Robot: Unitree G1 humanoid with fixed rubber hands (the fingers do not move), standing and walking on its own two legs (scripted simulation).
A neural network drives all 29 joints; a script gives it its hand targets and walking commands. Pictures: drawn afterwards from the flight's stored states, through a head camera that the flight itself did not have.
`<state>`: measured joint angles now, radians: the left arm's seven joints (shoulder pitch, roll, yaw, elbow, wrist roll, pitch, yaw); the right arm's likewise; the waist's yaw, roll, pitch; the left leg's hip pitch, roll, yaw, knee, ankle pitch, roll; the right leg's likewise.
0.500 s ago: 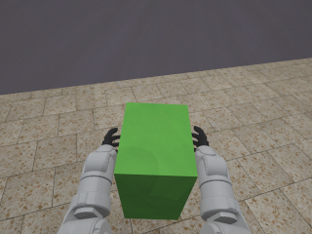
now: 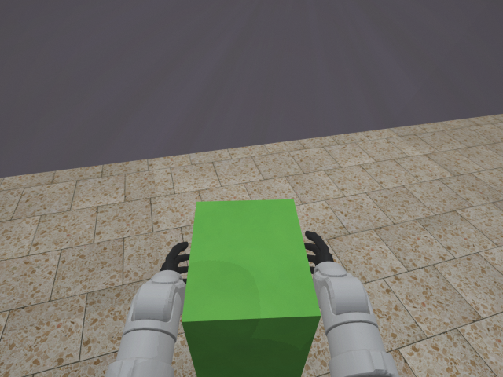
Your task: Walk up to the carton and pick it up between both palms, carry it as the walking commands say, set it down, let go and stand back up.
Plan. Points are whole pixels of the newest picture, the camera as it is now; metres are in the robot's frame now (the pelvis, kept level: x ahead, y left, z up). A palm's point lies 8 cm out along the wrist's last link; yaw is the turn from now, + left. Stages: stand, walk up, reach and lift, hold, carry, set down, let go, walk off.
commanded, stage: reach and lift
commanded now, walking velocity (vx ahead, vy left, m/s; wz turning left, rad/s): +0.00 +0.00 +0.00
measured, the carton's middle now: (247, 302) +0.27 +0.00 -0.01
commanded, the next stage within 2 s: hold in 0.06 s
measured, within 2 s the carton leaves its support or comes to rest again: neither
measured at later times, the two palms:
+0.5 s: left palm (161, 291) +0.26 +0.14 +0.04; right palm (321, 286) +0.26 -0.12 +0.05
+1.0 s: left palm (102, 287) +0.25 +0.22 +0.06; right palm (261, 239) +0.33 -0.02 +0.09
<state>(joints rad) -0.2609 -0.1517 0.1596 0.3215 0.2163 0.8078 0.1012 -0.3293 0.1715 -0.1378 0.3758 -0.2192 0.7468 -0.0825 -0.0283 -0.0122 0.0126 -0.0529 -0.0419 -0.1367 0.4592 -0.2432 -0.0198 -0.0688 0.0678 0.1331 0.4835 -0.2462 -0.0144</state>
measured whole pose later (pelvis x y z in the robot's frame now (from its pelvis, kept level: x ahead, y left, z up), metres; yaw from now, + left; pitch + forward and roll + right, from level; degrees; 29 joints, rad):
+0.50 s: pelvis -0.05 +0.01 -0.01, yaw +1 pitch -11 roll +0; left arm -0.44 -0.15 0.27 0.48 0.23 0.75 0.09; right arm -0.46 0.22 -0.31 0.49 -0.26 0.67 -0.10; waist -0.04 -0.02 0.06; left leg -0.16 -0.06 -0.14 0.59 -0.24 -0.02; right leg -0.15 0.07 0.11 0.58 -0.23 0.01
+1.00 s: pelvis -0.06 +0.02 -0.03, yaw +16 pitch +3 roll +0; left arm -0.55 -0.21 0.28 0.03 0.09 0.99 0.21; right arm -0.63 0.14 -0.25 0.06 -0.04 0.98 -0.19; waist -0.06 -0.02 0.02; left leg -0.44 -0.04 0.07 0.78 -0.40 0.04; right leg -0.49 -0.18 -0.17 0.81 -0.35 0.04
